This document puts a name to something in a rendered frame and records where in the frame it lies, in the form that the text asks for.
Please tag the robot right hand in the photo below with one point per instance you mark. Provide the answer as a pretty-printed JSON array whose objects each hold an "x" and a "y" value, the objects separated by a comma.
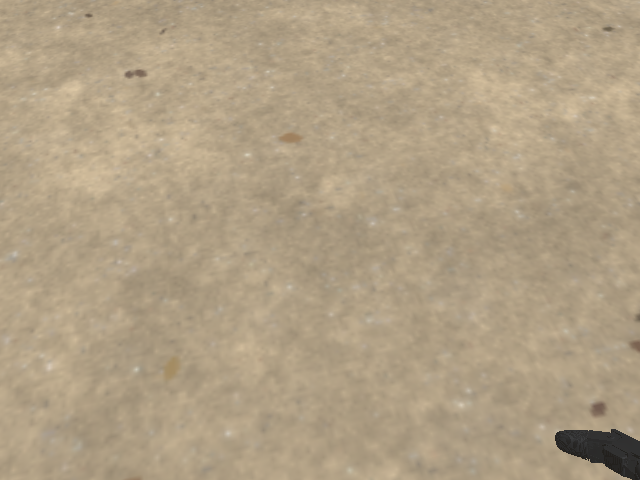
[{"x": 618, "y": 451}]

